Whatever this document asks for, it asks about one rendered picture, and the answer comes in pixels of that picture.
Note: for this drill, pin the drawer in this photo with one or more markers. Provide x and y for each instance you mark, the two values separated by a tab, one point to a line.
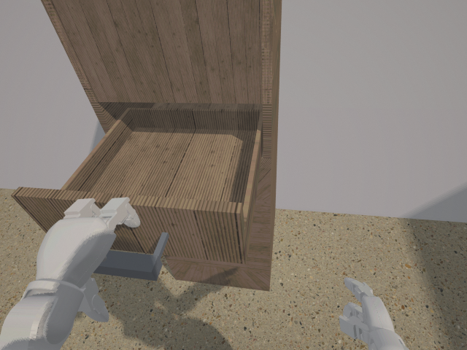
191	173

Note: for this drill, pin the left robot hand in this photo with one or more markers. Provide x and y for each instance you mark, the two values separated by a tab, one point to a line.
75	246

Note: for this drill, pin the cabinet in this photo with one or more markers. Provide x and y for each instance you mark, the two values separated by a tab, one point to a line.
185	54

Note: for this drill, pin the robot left forearm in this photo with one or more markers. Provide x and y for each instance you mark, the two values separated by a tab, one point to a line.
44	317

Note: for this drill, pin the right robot hand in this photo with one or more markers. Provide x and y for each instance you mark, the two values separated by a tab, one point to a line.
358	322

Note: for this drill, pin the handle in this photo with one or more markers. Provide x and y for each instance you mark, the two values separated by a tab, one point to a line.
134	265

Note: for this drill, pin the robot right forearm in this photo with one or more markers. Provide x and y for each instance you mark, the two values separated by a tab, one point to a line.
383	339

